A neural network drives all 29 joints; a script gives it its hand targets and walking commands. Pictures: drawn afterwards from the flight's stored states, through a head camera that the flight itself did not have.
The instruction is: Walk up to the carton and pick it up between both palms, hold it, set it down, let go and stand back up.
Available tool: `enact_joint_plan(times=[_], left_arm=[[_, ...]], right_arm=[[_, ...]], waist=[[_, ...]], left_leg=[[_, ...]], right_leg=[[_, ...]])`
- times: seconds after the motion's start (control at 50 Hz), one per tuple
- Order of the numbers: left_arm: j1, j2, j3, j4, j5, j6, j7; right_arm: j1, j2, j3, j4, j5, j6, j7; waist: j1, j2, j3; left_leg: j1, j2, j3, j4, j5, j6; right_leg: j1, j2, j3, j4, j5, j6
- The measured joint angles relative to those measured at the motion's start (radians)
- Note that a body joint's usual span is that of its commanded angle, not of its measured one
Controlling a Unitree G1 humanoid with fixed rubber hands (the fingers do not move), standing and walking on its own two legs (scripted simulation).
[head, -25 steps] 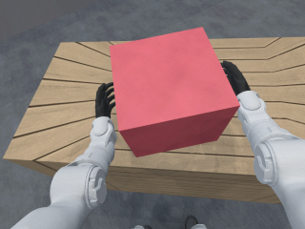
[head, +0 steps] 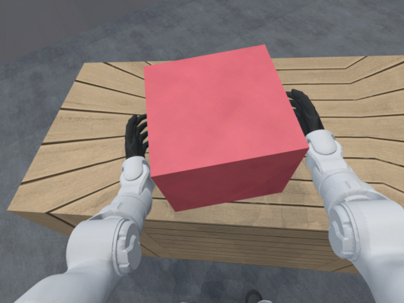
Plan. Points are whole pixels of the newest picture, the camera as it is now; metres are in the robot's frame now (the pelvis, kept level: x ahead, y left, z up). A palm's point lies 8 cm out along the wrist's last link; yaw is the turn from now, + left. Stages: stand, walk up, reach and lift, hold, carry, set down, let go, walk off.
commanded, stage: reach and lift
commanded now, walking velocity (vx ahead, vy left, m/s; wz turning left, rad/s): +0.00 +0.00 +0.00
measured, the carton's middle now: (217, 133) +0.47 +0.03 +0.00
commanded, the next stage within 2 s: none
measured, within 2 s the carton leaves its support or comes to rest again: neither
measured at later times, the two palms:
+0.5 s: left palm (120, 148) +0.37 +0.21 +0.09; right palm (315, 122) +0.42 -0.15 +0.10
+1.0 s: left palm (102, 126) +0.38 +0.22 +0.15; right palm (324, 112) +0.40 -0.14 +0.16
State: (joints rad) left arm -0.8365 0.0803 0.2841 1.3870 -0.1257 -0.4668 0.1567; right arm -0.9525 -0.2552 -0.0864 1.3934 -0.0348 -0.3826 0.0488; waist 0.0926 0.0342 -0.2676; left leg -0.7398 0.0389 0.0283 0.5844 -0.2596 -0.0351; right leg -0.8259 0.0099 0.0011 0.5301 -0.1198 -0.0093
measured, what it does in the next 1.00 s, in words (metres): stands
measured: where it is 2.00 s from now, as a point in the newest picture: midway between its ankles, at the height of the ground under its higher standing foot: outside the picture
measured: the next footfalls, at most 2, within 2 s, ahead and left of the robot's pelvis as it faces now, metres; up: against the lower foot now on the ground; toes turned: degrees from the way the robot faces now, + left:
none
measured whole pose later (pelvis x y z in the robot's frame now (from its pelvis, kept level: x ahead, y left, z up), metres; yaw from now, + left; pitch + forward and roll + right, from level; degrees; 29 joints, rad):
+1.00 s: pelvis -0.02 +0.01 +0.01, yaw +2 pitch +8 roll +0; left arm -0.86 0.17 0.11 1.18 -0.21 -0.02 0.16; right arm -0.82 -0.20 -0.09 1.01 0.12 0.09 -0.03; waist 0.02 0.01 -0.23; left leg -0.43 0.00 0.00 0.52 -0.23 -0.02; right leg -0.50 -0.03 -0.02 0.47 -0.11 0.01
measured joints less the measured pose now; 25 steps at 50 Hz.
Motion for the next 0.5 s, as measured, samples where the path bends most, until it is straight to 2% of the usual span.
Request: enact_joint_plan(times=[0.32,0.5], left_arm=[[0.000,0.017,-0.103,-0.006,-0.078,0.085,0.008],[0.000,0.037,-0.112,-0.031,-0.084,0.167,0.006]], right_arm=[[0.126,0.027,0.000,-0.208,0.074,0.169,-0.014],[0.112,0.039,0.000,-0.256,0.070,0.283,-0.023]], waist=[[0.000,0.001,-0.022],[-0.009,0.002,-0.021]], left_leg=[[0.047,-0.003,-0.008,0.000,0.003,0.000],[0.121,-0.008,-0.013,0.000,0.004,0.000]], right_leg=[[0.050,-0.003,-0.007,0.000,0.000,0.000],[0.128,-0.008,-0.011,0.000,-0.002,0.000]])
